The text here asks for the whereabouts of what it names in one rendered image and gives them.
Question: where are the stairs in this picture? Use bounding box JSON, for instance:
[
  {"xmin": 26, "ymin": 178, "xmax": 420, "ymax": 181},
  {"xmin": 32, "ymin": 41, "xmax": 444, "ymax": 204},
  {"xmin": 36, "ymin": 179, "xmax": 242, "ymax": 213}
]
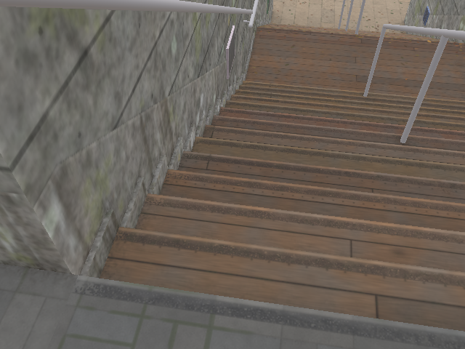
[
  {"xmin": 260, "ymin": 23, "xmax": 456, "ymax": 42},
  {"xmin": 100, "ymin": 81, "xmax": 465, "ymax": 332}
]

